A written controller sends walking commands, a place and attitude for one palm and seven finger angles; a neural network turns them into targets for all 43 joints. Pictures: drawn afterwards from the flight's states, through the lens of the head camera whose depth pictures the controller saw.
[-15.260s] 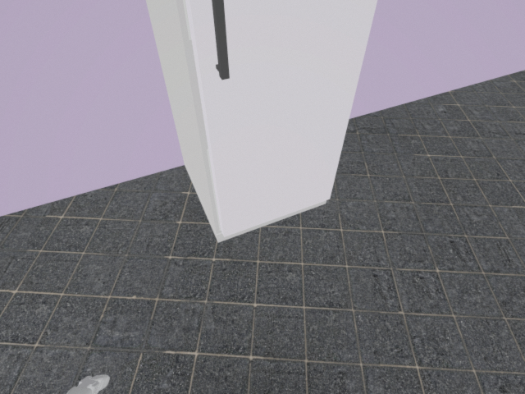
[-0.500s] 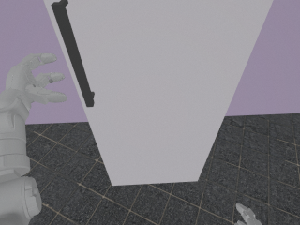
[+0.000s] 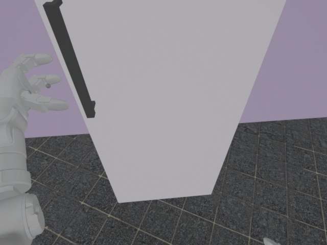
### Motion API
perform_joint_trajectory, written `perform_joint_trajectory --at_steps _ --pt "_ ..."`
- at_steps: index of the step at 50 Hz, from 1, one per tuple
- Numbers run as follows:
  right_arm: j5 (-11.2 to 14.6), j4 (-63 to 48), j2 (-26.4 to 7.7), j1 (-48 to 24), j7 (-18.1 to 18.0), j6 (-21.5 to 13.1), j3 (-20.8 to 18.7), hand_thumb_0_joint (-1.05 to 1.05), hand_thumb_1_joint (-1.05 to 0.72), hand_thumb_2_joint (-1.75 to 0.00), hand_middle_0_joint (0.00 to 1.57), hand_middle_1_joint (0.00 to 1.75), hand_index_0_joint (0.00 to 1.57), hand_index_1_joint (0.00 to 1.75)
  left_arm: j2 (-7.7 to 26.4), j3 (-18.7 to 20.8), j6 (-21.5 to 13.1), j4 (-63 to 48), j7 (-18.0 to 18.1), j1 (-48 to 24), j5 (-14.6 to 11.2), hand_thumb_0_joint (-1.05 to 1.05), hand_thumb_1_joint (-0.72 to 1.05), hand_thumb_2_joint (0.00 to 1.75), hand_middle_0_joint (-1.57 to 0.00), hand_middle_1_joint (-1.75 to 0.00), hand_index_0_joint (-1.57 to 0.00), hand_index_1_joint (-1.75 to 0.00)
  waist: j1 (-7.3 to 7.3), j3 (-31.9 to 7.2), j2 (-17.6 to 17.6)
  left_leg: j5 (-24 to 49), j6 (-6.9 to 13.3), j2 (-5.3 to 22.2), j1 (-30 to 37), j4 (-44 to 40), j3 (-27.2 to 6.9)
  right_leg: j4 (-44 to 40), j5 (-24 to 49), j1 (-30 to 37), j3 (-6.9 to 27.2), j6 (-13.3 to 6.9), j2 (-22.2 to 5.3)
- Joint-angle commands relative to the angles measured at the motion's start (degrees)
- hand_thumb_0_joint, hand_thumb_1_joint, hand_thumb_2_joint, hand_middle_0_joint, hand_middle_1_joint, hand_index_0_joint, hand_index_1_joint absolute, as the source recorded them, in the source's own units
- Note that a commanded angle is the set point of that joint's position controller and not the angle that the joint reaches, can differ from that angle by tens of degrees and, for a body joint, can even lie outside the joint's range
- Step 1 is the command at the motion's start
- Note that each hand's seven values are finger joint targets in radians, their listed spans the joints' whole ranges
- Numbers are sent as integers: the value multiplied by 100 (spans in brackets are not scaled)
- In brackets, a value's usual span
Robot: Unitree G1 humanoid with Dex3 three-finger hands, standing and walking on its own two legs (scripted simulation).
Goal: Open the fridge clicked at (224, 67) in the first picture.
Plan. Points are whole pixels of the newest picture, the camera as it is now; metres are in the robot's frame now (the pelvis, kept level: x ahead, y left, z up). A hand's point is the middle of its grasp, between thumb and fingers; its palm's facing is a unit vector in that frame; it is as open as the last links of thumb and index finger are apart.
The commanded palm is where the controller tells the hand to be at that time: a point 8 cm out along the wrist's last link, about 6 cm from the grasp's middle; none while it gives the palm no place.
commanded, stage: move the hooked fingers beside the handle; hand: left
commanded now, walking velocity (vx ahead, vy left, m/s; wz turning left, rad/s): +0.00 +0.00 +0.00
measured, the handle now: (77, 67) +0.48 +0.23 +0.22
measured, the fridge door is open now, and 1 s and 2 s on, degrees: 0 0 0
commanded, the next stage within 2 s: feel for the door with the fingertips in 1.66 s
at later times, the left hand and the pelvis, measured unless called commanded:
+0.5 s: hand (47, 86) +0.40 +0.28 +0.22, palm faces +0.19 -0.98 +0.01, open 14.0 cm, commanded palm +0.37 +0.32 +0.22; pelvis -0.02 +0.00 +0.00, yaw +1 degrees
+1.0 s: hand (43, 88) +0.39 +0.28 +0.22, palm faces +0.20 -0.98 +0.00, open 14.0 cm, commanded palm +0.36 +0.32 +0.22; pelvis -0.01 +0.01 +0.00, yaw +1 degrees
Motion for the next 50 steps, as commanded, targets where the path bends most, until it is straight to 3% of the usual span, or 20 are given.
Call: perform_joint_trajectory --at_steps 1,3,4,5,8,12,15,18,20,23,26,30,35,37,38,39,41,44,47,50 --pt "79 -779 -786 -608 -80 -282 -250 0 -90 -90 20 30 20 30 1707 230 -175 -1202 -111 -2436 -193 0 -50 30 -30 -120 -30 -120 150 -1281 179 1396 353 -300 1498 -17 -42 -291 2418 -546 -75 54 135" --pt "113 -738 -817 -634 -96 -256 -234 0 -90 -90 20 30 20 30 1774 193 136 -810 -96 -2379 -112 0 -50 30 -30 -120 -30 -120 144 -882 190 1015 354 -302 1242 -71 -35 -396 1962 -759 -69 67 100" --pt "122 -714 -799 -642 -105 -233 -209 0 -90 -90 20 30 20 30 1509 -99 272 -622 -98 -2529 -62 0 -50 30 -30 -120 -30 -120 53 -673 204 815 345 -306 1185 -110 -61 -449 1659 -945 -93 58 106" --pt "113 -704 -809 -641 -110 -239 -219 0 -90 -90 20 30 20 30 1525 -112 321 -628 -71 -2731 -46 0 -50 30 -30 -120 -30 -120 13 -633 185 717 351 -298 1186 -103 -85 -500 1510 -1054 -68 63 101" --pt "87 -724 -818 -634 -129 -248 -233 0 -90 -90 20 30 20 30 1651 -120 161 -966 -14 -3133 -33 0 -50 30 -30 -120 -30 -120 -33 -1055 258 849 362 -290 1393 -44 -124 -476 1592 -947 -26 45 84" --pt "19 -697 -794 -578 -147 -366 -227 0 -90 -90 20 30 20 30 1582 -224 -480 -1542 39 -3899 -147 0 -50 30 -30 -120 -30 -120 -136 -1632 290 1062 349 -260 1862 14 -201 -417 1677 -849 -42 5 135" --pt "11 -618 -767 -572 -136 -398 -206 0 -90 -90 20 30 20 30 1592 -147 -531 -1160 47 -3731 -132 0 -50 30 -30 -120 -30 -120 -41 -1742 370 1046 328 -288 1858 -12 -217 -398 1698 -796 -50 -7 130" --pt "22 -480 -828 -503 -142 -336 -184 0 -90 -90 20 30 20 30 1799 2 -172 61 34 -3370 -45 0 -50 30 -30 -120 -30 -120 -21 -1114 -50 598 355 -283 1247 -97 -174 -500 1362 -923 -44 50 58" --pt "38 -510 -836 -476 -137 -264 -164 0 -90 -90 20 30 20 30 1828 -15 65 616 15 -3168 57 0 -50 30 -30 -120 -30 -120 14 -864 -76 430 337 -286 992 -157 -162 -518 1174 -960 -55 53 31" --pt "39 -686 -837 -455 -105 -235 -200 0 -90 -90 20 30 20 30 1994 23 -13 260 5 -3180 150 0 -50 30 -30 -120 -30 -120 77 -1261 213 782 346 -283 1159 -79 -149 -429 1545 -766 -28 33 25" --pt "10 -779 -808 -430 -94 -273 -235 0 -90 -90 20 30 20 30 1877 -45 -467 -594 3 -3622 58 0 -50 30 -30 -120 -30 -120 -28 -1650 241 1068 341 -255 1525 -26 -189 -376 1802 -699 -35 22 98" --pt "20 -674 -835 -364 -118 -321 -255 0 -90 -90 20 30 20 30 1991 121 -771 -831 -112 -3735 -135 0 -50 30 -30 -120 -30 -120 -55 -1709 201 1185 352 -248 1669 -5 -186 -358 1972 -664 -30 14 149" --pt "54 -643 -818 -348 -68 -333 -260 0 -90 -90 20 30 20 30 1637 -116 -264 -450 -73 -3157 11 0 -50 30 -30 -120 -30 -120 52 -1412 636 1122 319 -275 1565 -62 -194 -398 1723 -827 -119 -28 156" --pt "54 -645 -881 -291 -61 -297 -287 0 -90 -90 20 30 20 30 1780 69 -52 -300 -56 -2802 -16 0 -50 30 -30 -120 -30 -120 90 -1401 296 1203 353 -279 1453 -37 -150 -402 1891 -674 -131 -15 145" --pt "67 -698 -865 -349 -55 -277 -279 0 -90 -90 20 30 20 30 1818 104 19 -384 -68 -2712 -17 0 -50 30 -30 -120 -30 -120 135 -1398 312 1240 342 -274 1387 -54 -161 -365 1985 -626 -128 -17 127" --pt "60 -738 -844 -365 -54 -268 -280 0 -90 -90 20 30 20 30 1685 60 62 -460 -77 -2622 -53 0 -50 30 -30 -120 -30 -120 132 -1454 150 1279 350 -282 1410 -49 -150 -350 2057 -592 -139 -3 140" --pt "50 -786 -863 -376 -56 -254 -284 0 -90 -90 20 30 20 30 1851 224 11 -663 -58 -2657 -79 0 -50 30 -30 -120 -30 -120 126 -1485 -38 1292 346 -268 1395 -50 -163 -330 2093 -566 -132 15 148" --pt "22 -815 -834 -434 -62 -278 -272 0 -90 -90 20 30 20 30 1952 328 -230 -1156 17 -2870 -100 0 -50 30 -30 -120 -30 -120 96 -1630 140 1484 360 -257 1598 11 -154 -296 2255 -568 -81 15 161" --pt "24 -819 -799 -490 -69 -300 -248 0 -90 -90 20 30 20 30 1806 120 -427 -1603 60 -3266 -101 0 -50 30 -30 -120 -30 -120 29 -1622 459 1491 349 -247 1786 26 -135 -317 2134 -620 -86 -10 173" --pt "34 -782 -772 -544 -79 -294 -229 0 -90 -90 20 30 20 30 1654 46 -274 -1341 17 -2982 -74 0 -50 30 -30 -120 -30 -120 70 -1549 498 1453 332 -267 1747 7 -152 -324 2129 -665 -94 -16 168"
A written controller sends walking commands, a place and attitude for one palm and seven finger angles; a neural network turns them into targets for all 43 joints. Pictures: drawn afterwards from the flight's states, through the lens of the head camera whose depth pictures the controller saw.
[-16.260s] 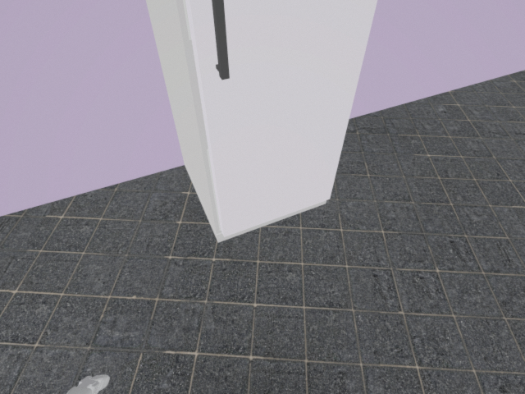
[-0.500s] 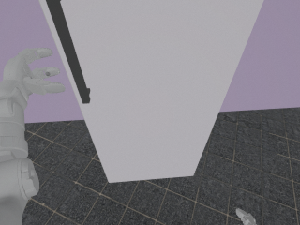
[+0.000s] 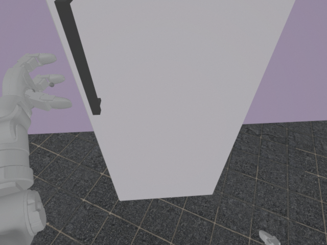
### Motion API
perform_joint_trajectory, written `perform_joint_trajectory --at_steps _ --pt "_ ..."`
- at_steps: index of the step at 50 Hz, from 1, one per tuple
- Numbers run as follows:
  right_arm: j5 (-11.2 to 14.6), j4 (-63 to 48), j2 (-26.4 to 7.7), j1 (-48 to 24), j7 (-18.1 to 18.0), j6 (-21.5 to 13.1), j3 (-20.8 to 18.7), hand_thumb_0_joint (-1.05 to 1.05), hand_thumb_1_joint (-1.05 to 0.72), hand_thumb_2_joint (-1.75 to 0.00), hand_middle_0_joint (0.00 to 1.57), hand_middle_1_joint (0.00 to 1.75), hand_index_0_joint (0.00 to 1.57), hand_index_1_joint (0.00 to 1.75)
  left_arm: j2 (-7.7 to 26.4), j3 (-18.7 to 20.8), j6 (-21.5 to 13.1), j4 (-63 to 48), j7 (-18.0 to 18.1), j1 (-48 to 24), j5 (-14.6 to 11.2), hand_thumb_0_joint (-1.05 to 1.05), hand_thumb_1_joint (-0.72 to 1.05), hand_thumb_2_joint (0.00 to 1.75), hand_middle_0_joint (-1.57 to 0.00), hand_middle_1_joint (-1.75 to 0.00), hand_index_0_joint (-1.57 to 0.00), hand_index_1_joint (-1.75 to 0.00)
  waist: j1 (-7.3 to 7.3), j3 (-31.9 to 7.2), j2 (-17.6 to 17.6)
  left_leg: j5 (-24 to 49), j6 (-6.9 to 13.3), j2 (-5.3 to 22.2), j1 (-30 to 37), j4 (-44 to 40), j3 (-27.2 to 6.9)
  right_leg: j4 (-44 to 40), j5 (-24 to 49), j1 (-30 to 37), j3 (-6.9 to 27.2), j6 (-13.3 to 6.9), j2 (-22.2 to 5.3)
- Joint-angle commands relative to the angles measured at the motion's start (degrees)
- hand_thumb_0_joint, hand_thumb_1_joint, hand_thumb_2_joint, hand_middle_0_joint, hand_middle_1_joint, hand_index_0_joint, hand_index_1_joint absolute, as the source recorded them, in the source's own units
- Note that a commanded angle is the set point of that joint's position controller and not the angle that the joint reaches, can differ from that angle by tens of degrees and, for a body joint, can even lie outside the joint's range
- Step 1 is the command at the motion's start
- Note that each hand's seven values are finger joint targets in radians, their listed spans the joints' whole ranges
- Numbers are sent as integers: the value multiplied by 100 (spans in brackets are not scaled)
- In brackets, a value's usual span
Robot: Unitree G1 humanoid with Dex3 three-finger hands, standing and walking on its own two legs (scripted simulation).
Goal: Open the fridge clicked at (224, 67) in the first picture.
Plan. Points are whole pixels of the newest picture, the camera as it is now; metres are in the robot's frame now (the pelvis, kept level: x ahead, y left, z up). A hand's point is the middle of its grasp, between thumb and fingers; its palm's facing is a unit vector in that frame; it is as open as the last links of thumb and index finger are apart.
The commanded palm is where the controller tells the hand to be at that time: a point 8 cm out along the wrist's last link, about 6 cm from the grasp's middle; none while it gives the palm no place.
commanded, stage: move the hooked fingers beside the handle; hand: left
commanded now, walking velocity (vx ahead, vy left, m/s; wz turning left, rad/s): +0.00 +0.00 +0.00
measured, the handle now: (84, 64) +0.48 +0.22 +0.22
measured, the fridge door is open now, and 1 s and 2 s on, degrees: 0 0 0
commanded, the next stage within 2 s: feel for the door with the fingertips in 0.66 s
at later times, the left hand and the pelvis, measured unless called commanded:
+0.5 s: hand (55, 79) +0.41 +0.26 +0.23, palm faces +0.17 -0.99 +0.01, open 14.0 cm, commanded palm +0.37 +0.31 +0.22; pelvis -0.01 -0.01 +0.00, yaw +0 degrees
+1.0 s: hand (66, 81) +0.41 +0.24 +0.22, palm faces +0.11 -0.99 +0.01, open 14.0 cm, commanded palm +0.38 +0.29 +0.22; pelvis +0.00 +0.00 +0.00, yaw +0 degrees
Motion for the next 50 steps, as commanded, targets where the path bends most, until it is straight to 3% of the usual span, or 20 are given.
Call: perform_joint_trajectory --at_steps 1,5,7,12,13,14,19,22,24,29,33,36,38,39,42,43,46,47,48,50 --pt "38 -704 -842 -419 -93 -253 -292 0 -90 -90 20 30 20 30 1652 107 -295 -1396 -82 -2872 -104 0 -50 30 -30 -120 -30 -120 -1 -1482 564 1332 278 -241 1767 -89 -80 -337 2002 -707 -39 -51 175" --pt "80 -703 -856 -472 -119 -205 -281 0 -90 -90 20 30 20 30 1497 -8 56 -898 -195 -2549 -157 0 -50 30 -30 -120 -30 -120 5 -1233 150 1112 296 -242 1538 -127 -74 -381 1906 -753 -56 -18 138" --pt "91 -696 -865 -477 -135 -212 -280 0 -90 -90 20 30 20 30 1330 -187 71 -902 -207 -2731 -208 0 -50 30 -30 -120 -30 -120 -70 -1154 86 1008 310 -246 1561 -111 -63 -420 1793 -825 -52 -13 122" --pt "35 -652 -859 -474 -145 -240 -267 0 -90 -90 20 30 20 30 1491 -132 -235 -1075 -45 -3384 -185 0 -50 30 -30 -120 -30 -120 -133 -1247 93 903 315 -238 1629 -98 -135 -436 1596 -912 -7 -13 108" --pt "30 -648 -858 -489 -135 -241 -265 0 -90 -90 20 30 20 30 1706 20 -315 -1129 -1 -3450 -128 0 -50 30 -30 -120 -30 -120 -72 -1411 243 923 305 -244 1642 -107 -166 -424 1595 -856 18 -30 108" --pt "21 -652 -820 -498 -132 -242 -249 0 -90 -90 20 30 20 30 1529 -118 -364 -1067 16 -3499 -108 0 -50 30 -30 -120 -30 -120 -104 -1374 243 888 306 -257 1644 -110 -151 -420 1554 -876 18 -27 109" --pt "-14 -623 -845 -405 -114 -242 -269 0 -90 -90 20 30 20 30 1977 263 -487 -879 56 -3314 -13 0 -50 30 -30 -120 -30 -120 37 -1770 413 1192 305 -259 1674 -82 -107 -341 1959 -545 41 -40 94" --pt "10 -643 -883 -333 -114 -190 -280 0 -90 -90 20 30 20 30 2014 330 -365 -483 -54 -2842 -52 0 -50 30 -30 -120 -30 -120 60 -1607 72 1157 322 -266 1440 -96 -45 -336 2100 -412 15 6 87" --pt "45 -680 -862 -355 -110 -175 -284 0 -90 -90 20 30 20 30 1875 220 -272 -389 -147 -2730 -65 0 -50 30 -30 -120 -30 -120 56 -1472 16 1066 320 -261 1371 -133 -45 -348 2046 -501 11 21 93" --pt "69 -693 -911 -281 -105 -156 -321 0 -90 -90 20 30 20 30 1991 312 -277 -441 -251 -2716 -122 0 -50 30 -30 -120 -30 -120 2 -1293 -36 1087 337 -252 1325 -79 -43 -353 2111 -655 43 41 113" --pt "68 -705 -893 -304 -105 -200 -328 0 -90 -90 20 30 20 30 1901 150 -494 -998 -256 -3116 -150 0 -50 30 -30 -120 -30 -120 -53 -1477 349 1206 330 -260 1551 -31 -56 -340 2120 -681 65 9 139" --pt "60 -666 -893 -263 -105 -219 -335 0 -90 -90 20 30 20 30 1787 89 -506 -1044 -249 -3178 -161 0 -50 30 -30 -120 -30 -120 -78 -1518 410 1189 312 -261 1635 -36 -89 -340 1978 -782 20 -15 169" --pt "64 -627 -920 -250 -110 -226 -345 0 -90 -90 20 30 20 30 1969 230 -468 -946 -241 -3107 -149 0 -50 30 -30 -120 -30 -120 -42 -1521 422 1174 315 -249 1580 -36 -96 -340 1959 -740 17 -28 158" --pt "62 -654 -879 -283 -100 -237 -329 0 -90 -90 20 30 20 30 1671 -12 -430 -1001 -248 -3157 -158 0 -50 30 -30 -120 -30 -120 -65 -1537 478 1151 309 -260 1624 -55 -94 -342 1910 -762 9 -29 157" --pt "59 -651 -876 -288 -93 -268 -337 0 -90 -90 20 30 20 30 1438 -182 -319 -1054 -152 -3168 -163 0 -50 30 -30 -120 -30 -120 -84 -1564 471 1147 311 -241 1736 -45 -99 -373 1802 -795 -35 -42 159" --pt "60 -663 -863 -340 -77 -275 -334 0 -90 -90 20 30 20 30 1502 -133 -296 -1222 -106 -3215 -128 0 -50 30 -30 -120 -30 -120 -34 -1673 641 1175 291 -238 1778 -65 -141 -360 1789 -800 -38 -60 163" --pt "49 -685 -812 -433 -62 -279 -309 0 -90 -90 20 30 20 30 1059 -352 -183 -1224 42 -3102 -166 0 -50 30 -30 -120 -30 -120 -26 -1521 450 1079 277 -223 1778 -114 -174 -383 1615 -865 -96 -68 186" --pt "29 -661 -856 -388 -66 -280 -317 0 -90 -90 20 30 20 30 1187 -175 -171 -1131 109 -2931 -212 0 -50 30 -30 -120 -30 -120 -9 -1501 102 1102 314 -220 1715 -99 -155 -392 1698 -753 -92 -53 177" --pt "19 -676 -863 -440 -56 -270 -318 0 -90 -90 20 30 20 30 1386 22 -142 -1196 154 -2871 -193 0 -50 30 -30 -120 -30 -120 83 -1598 93 1124 304 -213 1643 -140 -162 -367 1780 -652 -77 -51 156" --pt "25 -674 -812 -504 -64 -228 -284 0 -90 -90 20 30 20 30 1218 -22 -43 -1054 249 -2771 -180 0 -50 30 -30 -120 -30 -120 81 -1414 -172 1051 307 -220 1524 -170 -130 -362 1772 -643 -88 -26 153"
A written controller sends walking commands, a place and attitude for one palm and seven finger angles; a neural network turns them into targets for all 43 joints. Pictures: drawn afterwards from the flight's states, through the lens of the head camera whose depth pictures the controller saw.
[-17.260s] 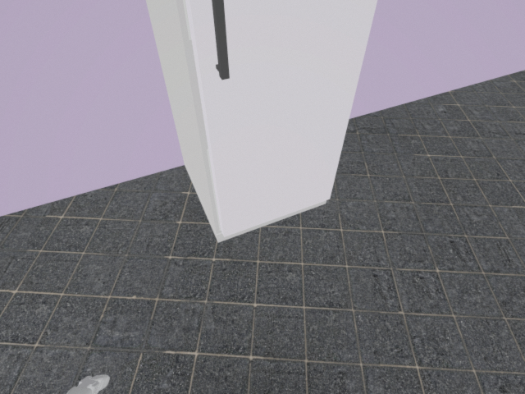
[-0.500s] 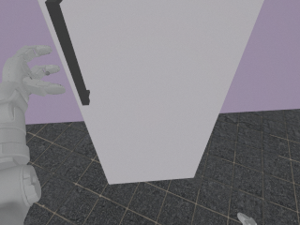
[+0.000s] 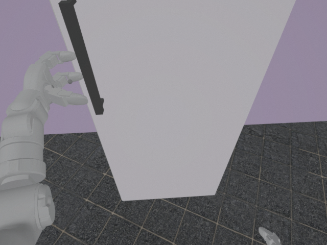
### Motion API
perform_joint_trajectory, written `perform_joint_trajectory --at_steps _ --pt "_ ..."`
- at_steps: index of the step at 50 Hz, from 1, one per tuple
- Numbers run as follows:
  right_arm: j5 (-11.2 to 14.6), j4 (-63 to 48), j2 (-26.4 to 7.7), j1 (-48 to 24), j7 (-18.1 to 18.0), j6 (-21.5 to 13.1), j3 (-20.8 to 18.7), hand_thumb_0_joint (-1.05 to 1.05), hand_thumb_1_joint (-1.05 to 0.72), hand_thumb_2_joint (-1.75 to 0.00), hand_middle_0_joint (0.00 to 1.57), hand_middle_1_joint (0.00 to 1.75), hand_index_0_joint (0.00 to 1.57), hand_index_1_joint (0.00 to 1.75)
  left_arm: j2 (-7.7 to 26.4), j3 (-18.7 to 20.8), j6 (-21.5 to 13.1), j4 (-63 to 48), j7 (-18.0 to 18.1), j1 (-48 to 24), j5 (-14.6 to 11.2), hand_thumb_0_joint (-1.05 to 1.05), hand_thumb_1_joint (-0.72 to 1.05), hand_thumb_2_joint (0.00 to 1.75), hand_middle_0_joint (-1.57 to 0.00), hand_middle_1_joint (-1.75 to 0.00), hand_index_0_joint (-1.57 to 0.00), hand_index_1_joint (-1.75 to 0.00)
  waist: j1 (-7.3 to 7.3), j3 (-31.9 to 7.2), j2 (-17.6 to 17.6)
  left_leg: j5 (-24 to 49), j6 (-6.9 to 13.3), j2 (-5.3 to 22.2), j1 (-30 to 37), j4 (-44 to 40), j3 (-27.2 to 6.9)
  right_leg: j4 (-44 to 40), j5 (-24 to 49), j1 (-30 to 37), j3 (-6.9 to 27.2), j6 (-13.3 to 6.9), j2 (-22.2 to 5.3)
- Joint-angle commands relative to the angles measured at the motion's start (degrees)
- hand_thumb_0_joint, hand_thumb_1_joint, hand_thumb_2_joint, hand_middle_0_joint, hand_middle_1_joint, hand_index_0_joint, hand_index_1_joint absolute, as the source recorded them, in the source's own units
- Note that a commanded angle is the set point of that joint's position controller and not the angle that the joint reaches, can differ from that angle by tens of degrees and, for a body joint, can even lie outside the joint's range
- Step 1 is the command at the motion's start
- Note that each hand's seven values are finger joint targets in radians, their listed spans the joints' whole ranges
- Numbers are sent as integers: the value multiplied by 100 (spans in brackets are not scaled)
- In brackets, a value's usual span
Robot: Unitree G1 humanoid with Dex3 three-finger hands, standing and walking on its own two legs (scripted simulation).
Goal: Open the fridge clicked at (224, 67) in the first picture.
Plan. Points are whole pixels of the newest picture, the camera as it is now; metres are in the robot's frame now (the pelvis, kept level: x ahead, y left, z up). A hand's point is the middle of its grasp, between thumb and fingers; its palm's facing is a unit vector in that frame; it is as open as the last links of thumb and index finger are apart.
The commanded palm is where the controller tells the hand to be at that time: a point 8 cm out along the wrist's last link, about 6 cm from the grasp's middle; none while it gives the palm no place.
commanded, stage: feel for the door with the fingertips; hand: left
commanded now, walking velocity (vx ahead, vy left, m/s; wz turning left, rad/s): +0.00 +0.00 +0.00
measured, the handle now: (88, 64) +0.49 +0.21 +0.22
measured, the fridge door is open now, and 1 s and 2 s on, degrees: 0 0 0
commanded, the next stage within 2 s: slide the fingers in behind the handle in 0.70 s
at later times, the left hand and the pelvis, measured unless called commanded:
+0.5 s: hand (72, 77) +0.43 +0.23 +0.23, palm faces +0.14 -0.99 +0.00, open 14.0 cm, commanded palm +0.40 +0.27 +0.22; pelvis +0.00 -0.01 +0.00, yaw +0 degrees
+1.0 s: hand (79, 73) +0.44 +0.22 +0.23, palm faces +0.14 -0.99 +0.00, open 13.9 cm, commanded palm +0.41 +0.27 +0.22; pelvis +0.01 -0.01 +0.00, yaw -1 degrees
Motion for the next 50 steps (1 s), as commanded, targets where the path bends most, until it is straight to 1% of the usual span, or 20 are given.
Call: perform_joint_trajectory --at_steps 1,3,4,6,8,9,12,15,18,22,23,26,29,33,35,40,43,47,48,50 --pt "-10 -732 -789 -408 -58 -220 -273 0 -90 -90 20 30 20 30 1466 381 -216 -1291 219 -2553 -53 0 -50 30 -30 -120 -30 -120 73 -1393 -168 1003 290 -202 1610 -179 -73 -371 1733 -610 -25 -30 159" --pt "-18 -794 -761 -469 -31 -197 -266 0 -90 -90 20 30 20 30 1488 395 -242 -1570 337 -2442 52 0 -50 30 -30 -120 -30 -120 136 -1486 19 1182 289 -184 1716 -189 -51 -349 1847 -480 -13 -51 152" --pt "-9 -835 -697 -527 -18 -192 -247 0 -90 -90 20 30 20 30 1155 131 -229 -1713 371 -2422 80 0 -50 30 -30 -120 -30 -120 122 -1474 154 1178 281 -196 1770 -186 -36 -344 1813 -503 -14 -59 162" --pt "-13 -810 -680 -582 -21 -185 -243 0 -90 -90 20 30 20 30 1020 15 -232 -1922 449 -2616 100 0 -50 30 -30 -120 -30 -120 59 -1402 246 1125 273 -182 1865 -195 -46 -397 1721 -595 -11 -62 171" --pt "-40 -740 -745 -573 -62 -168 -251 0 -90 -90 20 30 20 30 1455 384 -225 -1814 481 -2641 81 0 -50 30 -30 -120 -30 -120 92 -1363 37 1080 298 -177 1789 -200 -41 -435 1741 -533 17 -52 164" --pt "-49 -701 -740 -565 -80 -145 -231 0 -90 -90 20 30 20 30 1444 384 -210 -1677 468 -2746 67 0 -50 30 -30 -120 -30 -120 47 -1257 -151 1027 303 -187 1700 -221 -27 -445 1744 -528 18 -38 155" --pt "-56 -628 -744 -533 -135 -129 -223 0 -90 -90 20 30 20 30 1536 396 -203 -1370 435 -2879 93 0 -50 30 -30 -120 -30 -120 12 -1138 -143 895 306 -197 1671 -232 3 -494 1602 -560 44 -20 137" --pt "-59 -572 -697 -483 -124 -145 -214 0 -90 -90 20 30 20 30 1266 34 -244 -1191 383 -3225 193 0 -50 30 -30 -120 -30 -120 -81 -1162 253 901 284 -218 1715 -208 2 -501 1599 -694 62 -38 125" --pt "-59 -544 -765 -376 -131 -156 -261 0 -90 -90 20 30 20 30 1483 145 -361 -1010 255 -3266 135 0 -50 30 -30 -120 -30 -120 -78 -1385 90 1033 295 -218 1747 -182 -30 -474 1813 -546 59 -39 113" --pt "-40 -536 -782 -258 -125 -199 -303 0 -90 -90 20 30 20 30 1296 22 -473 -851 91 -3203 13 0 -50 30 -30 -120 -30 -120 -106 -1552 16 1206 299 -233 1826 -133 -14 -421 2071 -459 40 -34 126" --pt "-38 -535 -787 -265 -113 -207 -313 0 -90 -90 20 30 20 30 1418 119 -493 -905 90 -3230 20 0 -50 30 -30 -120 -30 -120 -56 -1638 63 1264 295 -232 1818 -135 -36 -403 2142 -433 46 -39 118" --pt "-16 -498 -771 -217 -91 -193 -307 0 -90 -90 20 30 20 30 1197 -29 -405 -638 134 -3271 32 0 -50 30 -30 -120 -30 -120 -114 -1340 0 1069 293 -244 1681 -152 -29 -445 1931 -634 21 -25 137" --pt "-39 -464 -799 -173 -71 -189 -329 0 -90 -90 20 30 20 30 1347 107 -414 -524 263 -3392 108 0 -50 30 -30 -120 -30 -120 -108 -1267 -55 1046 313 -239 1593 -153 -26 -446 1894 -657 30 -22 130" --pt "-96 -464 -815 -72 -35 -177 -342 0 -90 -90 20 30 20 30 1665 305 -595 -676 430 -3648 242 0 -50 30 -30 -120 -30 -120 -86 -1503 131 1187 315 -230 1644 -137 -28 -401 1999 -548 60 -31 129" --pt "-112 -460 -819 1 -34 -158 -351 0 -90 -90 20 30 20 30 1813 461 -683 -571 448 -3509 282 0 -50 30 -30 -120 -30 -120 -53 -1630 -13 1297 318 -232 1610 -109 0 -339 2198 -434 72 -27 140" --pt "-106 -460 -806 54 -39 -152 -370 0 -90 -90 20 30 20 30 1822 416 -816 -608 371 -3698 301 0 -50 30 -30 -120 -30 -120 -115 -1726 90 1361 321 -217 1707 -87 33 -341 2293 -427 84 -19 157" --pt "-89 -527 -794 0 -24 -172 -363 0 -90 -90 20 30 20 30 1769 409 -825 -742 304 -3445 234 0 -50 30 -30 -120 -30 -120 -28 -1789 208 1406 322 -228 1746 -103 45 -344 2353 -316 78 -33 159" --pt "-62 -573 -773 -28 -14 -177 -354 0 -90 -90 20 30 20 30 1316 96 -722 -813 258 -3188 172 0 -50 30 -30 -120 -30 -120 -65 -1584 175 1445 331 -233 1772 -88 76 -359 2386 -358 27 -30 180" --pt "-61 -535 -804 -36 -14 -175 -367 0 -90 -90 20 30 20 30 1609 370 -663 -751 264 -3104 161 0 -50 30 -30 -120 -30 -120 -9 -1565 15 1445 338 -220 1700 -104 47 -362 2451 -353 40 -21 176" --pt "-36 -580 -808 -99 -28 -126 -366 0 -90 -90 20 30 20 30 1630 489 -479 -596 219 -2710 112 0 -50 30 -30 -120 -30 -120 65 -1436 -206 1290 340 -235 1530 -150 76 -371 2388 -330 42 4 161"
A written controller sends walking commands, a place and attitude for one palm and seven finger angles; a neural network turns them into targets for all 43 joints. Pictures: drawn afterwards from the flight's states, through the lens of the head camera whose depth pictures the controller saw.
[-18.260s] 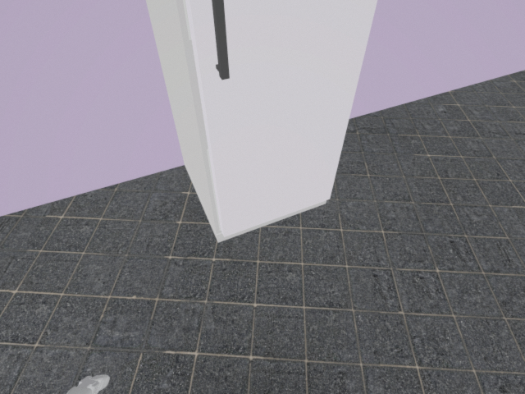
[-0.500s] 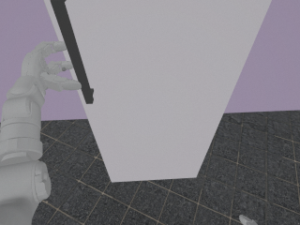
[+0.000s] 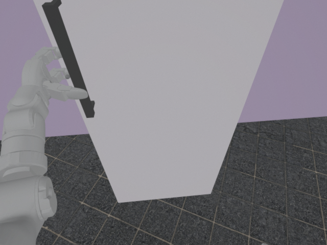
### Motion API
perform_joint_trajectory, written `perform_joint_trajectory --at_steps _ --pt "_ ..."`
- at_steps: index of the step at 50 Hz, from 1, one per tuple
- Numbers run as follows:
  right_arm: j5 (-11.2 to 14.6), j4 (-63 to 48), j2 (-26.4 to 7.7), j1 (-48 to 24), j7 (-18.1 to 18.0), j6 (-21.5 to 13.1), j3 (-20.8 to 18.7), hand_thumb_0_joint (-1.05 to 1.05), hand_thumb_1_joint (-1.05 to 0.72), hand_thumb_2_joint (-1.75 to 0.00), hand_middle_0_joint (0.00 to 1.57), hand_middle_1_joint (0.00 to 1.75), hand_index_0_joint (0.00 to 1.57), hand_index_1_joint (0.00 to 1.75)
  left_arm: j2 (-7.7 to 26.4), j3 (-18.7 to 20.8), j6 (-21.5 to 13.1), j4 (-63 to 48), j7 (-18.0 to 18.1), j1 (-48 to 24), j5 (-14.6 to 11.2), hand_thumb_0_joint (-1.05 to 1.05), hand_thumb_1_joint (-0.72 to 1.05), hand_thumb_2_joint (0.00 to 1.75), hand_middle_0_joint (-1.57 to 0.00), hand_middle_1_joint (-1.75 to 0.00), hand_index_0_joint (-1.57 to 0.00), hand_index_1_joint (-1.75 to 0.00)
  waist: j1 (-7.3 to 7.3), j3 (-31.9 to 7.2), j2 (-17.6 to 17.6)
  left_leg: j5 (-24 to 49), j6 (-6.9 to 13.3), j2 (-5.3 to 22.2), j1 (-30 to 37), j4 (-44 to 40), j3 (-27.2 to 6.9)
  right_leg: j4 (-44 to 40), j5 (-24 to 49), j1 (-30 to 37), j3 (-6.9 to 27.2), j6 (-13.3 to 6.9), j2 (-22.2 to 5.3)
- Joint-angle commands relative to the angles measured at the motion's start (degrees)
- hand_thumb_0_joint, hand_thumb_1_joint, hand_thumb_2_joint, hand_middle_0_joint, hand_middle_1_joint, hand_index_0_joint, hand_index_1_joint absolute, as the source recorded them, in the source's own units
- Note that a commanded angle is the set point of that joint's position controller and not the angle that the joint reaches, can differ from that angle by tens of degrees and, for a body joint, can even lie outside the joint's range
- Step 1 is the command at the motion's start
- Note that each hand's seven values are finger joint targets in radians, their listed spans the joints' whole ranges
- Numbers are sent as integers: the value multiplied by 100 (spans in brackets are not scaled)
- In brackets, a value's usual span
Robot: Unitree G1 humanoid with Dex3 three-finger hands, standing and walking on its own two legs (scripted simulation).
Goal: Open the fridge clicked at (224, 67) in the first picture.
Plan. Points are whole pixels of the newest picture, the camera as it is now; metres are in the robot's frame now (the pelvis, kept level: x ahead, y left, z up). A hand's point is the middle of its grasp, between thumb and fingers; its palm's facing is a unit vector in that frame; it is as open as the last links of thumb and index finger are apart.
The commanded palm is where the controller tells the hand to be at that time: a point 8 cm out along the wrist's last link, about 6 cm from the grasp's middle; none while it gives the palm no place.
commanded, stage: slide the fingers in behind the handle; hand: left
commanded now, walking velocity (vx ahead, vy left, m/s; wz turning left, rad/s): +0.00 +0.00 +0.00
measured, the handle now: (76, 67) +0.48 +0.23 +0.22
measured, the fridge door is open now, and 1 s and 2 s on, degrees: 0 0 0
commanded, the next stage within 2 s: grip the handle and tug to test in 1.62 s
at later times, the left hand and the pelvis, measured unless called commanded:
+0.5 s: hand (67, 80) +0.42 +0.23 +0.22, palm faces +0.15 -0.99 +0.00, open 14.0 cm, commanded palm +0.39 +0.27 +0.22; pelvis -0.01 +0.00 +0.00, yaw +1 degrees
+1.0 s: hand (74, 81) +0.42 +0.21 +0.22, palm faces +0.16 -0.99 +0.01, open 14.2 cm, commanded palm +0.39 +0.25 +0.22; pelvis +0.00 +0.00 +0.00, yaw +0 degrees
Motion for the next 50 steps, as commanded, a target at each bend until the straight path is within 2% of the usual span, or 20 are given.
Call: perform_joint_trajectory --at_steps 1,4,5,8,10,13,15,17,21,22,26,29,34,37,40,43,44,45,48,50 --pt "54 -761 -843 -410 -85 -192 -271 0 -90 -90 20 30 20 30 1587 344 -76 -1117 -80 -2348 -146 0 -50 30 -30 -120 -30 -120 147 -1366 -267 1251 401 -304 1358 -62 38 -295 2360 -409 -29 73 87" --pt "67 -811 -822 -487 -79 -189 -261 0 -90 -90 20 30 20 30 1523 261 -6 -1307 -56 -2370 -116 0 -50 30 -30 -120 -30 -120 143 -1287 -173 1209 410 -296 1404 -55 35 -317 2261 -497 -7 80 80" --pt "64 -846 -795 -517 -71 -195 -259 0 -90 -90 20 30 20 30 1312 77 -22 -1533 -52 -2501 -121 0 -50 30 -30 -120 -30 -120 108 -1351 -41 1252 408 -303 1505 -52 36 -327 2253 -529 -6 73 86" --pt "58 -851 -802 -589 -80 -218 -260 0 -90 -90 20 30 20 30 1417 175 -114 -1905 -14 -2528 -171 0 -50 30 -30 -120 -30 -120 126 -1448 18 1301 416 -301 1621 -19 11 -336 2259 -497 15 57 93" --pt "70 -843 -770 -639 -104 -216 -237 0 -90 -90 20 30 20 30 1221 -10 -144 -1986 -20 -2732 -204 0 -50 30 -30 -120 -30 -120 48 -1375 -32 1209 401 -301 1630 -20 -7 -331 2149 -579 -3 57 102" --pt "49 -759 -783 -675 -118 -267 -228 0 -90 -90 20 30 20 30 1292 8 -177 -1985 14 -2973 -209 0 -50 30 -30 -120 -30 -120 27 -1388 223 1066 393 -305 1697 -15 -31 -385 1896 -695 21 42 90" --pt "47 -719 -762 -682 -134 -263 -199 0 -90 -90 20 30 20 30 1150 -110 -107 -1724 34 -3075 -182 0 -50 30 -30 -120 -30 -120 -23 -1243 123 935 389 -315 1610 -28 -37 -411 1741 -795 3 47 84" --pt "31 -675 -801 -621 -138 -262 -199 0 -90 -90 20 30 20 30 1266 -48 -77 -1488 78 -3111 -161 0 -50 30 -30 -120 -30 -120 -26 -1231 96 855 387 -316 1556 -19 -39 -426 1626 -781 10 55 66" --pt "26 -707 -759 -643 -109 -278 -193 0 -90 -90 20 30 20 30 1133 -154 -115 -1392 118 -3177 -105 0 -50 30 -30 -120 -30 -120 8 -1497 212 925 355 -314 1614 -42 -96 -382 1641 -734 -14 18 72" --pt "14 -707 -777 -597 -107 -280 -201 0 -90 -90 20 30 20 30 1066 -185 -156 -1311 128 -3105 -130 0 -50 30 -30 -120 -30 -120 3 -1504 5 961 371 -305 1622 -31 -97 -376 1668 -657 -47 22 77" --pt "19 -715 -751 -597 -90 -281 -217 0 -90 -90 20 30 20 30 937 -204 -185 -1304 141 -3158 -154 0 -50 30 -30 -120 -30 -120 19 -1584 -47 1063 355 -291 1638 -46 -112 -333 1806 -646 -59 20 91" --pt "3 -750 -745 -584 -54 -288 -231 0 -90 -90 20 30 20 30 950 -107 -189 -1477 223 -2962 -133 0 -50 30 -30 -120 -30 -120 125 -1744 74 1310 361 -291 1703 -26 -94 -280 2045 -504 -57 4 95" --pt "-6 -759 -733 -595 -33 -234 -233 0 -90 -90 20 30 20 30 1050 83 -88 -1546 363 -2712 -77 0 -50 30 -30 -120 -30 -120 165 -1503 -164 1258 379 -277 1553 -90 -54 -331 2034 -441 -60 25 110" --pt "-17 -855 -727 -635 -28 -232 -250 0 -90 -90 20 30 20 30 1131 160 -157 -2175 407 -2518 -59 0 -50 30 -30 -120 -30 -120 270 -1794 41 1584 378 -272 1763 -75 -13 -284 2327 -172 -46 1 118" --pt "7 -859 -651 -747 -22 -246 -240 0 -90 -90 20 30 20 30 713 -136 -127 -2503 398 -2448 -86 0 -50 30 -30 -120 -30 -120 216 -1683 234 1666 360 -259 1893 -77 2 -308 2347 -291 -61 -9 152" --pt "20 -787 -691 -804 -57 -239 -237 0 -90 -90 20 30 20 30 736 -112 36 -2459 409 -2474 -136 0 -50 30 -30 -120 -30 -120 187 -1421 110 1393 368 -259 1771 -138 3 -394 2126 -373 -69 10 146" --pt "29 -765 -667 -829 -70 -237 -225 0 -90 -90 20 30 20 30 527 -259 135 -2317 413 -2522 -151 0 -50 30 -30 -120 -30 -120 130 -1271 -26 1248 372 -262 1742 -149 -6 -431 1953 -504 -84 21 157" --pt "29 -727 -659 -836 -76 -241 -222 0 -90 -90 20 30 20 30 421 -365 190 -2304 416 -2694 -144 0 -50 30 -30 -120 -30 -120 90 -1205 60 1167 358 -263 1737 -160 -5 -460 1858 -579 -83 19 150" --pt "14 -722 -681 -866 -78 -251 -218 0 -90 -90 20 30 20 30 511 -304 269 -2283 476 -2644 -119 0 -50 30 -30 -120 -30 -120 151 -1321 113 1167 365 -279 1780 -167 -23 -473 1817 -523 -61 10 127" --pt "19 -701 -626 -888 -78 -260 -209 0 -90 -90 20 30 20 30 116 -633 259 -2266 482 -2860 -114 0 -50 30 -30 -120 -30 -120 51 -1275 24 1096 355 -282 1822 -164 -41 -482 1732 -626 -78 17 140"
